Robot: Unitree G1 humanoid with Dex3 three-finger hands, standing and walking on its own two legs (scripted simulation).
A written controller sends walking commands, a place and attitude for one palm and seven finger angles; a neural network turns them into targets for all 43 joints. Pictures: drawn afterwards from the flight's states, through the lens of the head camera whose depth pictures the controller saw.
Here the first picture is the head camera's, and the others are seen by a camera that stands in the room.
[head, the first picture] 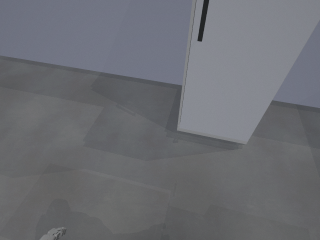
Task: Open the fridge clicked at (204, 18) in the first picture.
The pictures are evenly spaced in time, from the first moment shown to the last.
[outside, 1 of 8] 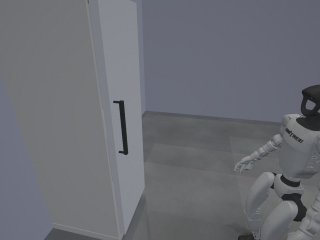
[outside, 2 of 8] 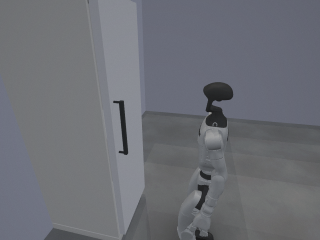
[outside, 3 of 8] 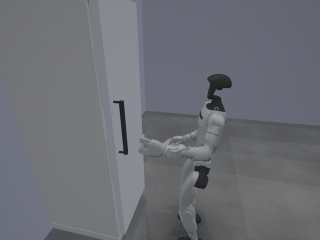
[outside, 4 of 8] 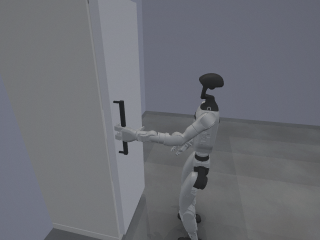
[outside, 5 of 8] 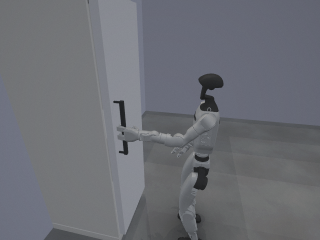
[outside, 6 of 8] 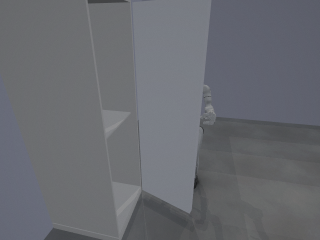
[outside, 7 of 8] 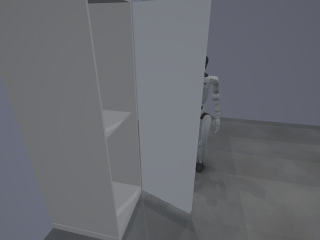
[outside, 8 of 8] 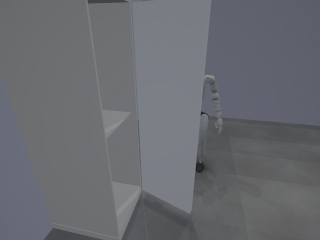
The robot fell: no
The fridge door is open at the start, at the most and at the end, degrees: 0 76 70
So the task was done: yes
